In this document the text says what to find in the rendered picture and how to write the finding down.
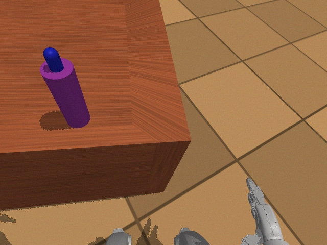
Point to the bottle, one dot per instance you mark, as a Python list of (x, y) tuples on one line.
[(61, 79)]

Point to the right robot hand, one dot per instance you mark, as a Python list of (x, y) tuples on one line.
[(267, 226)]

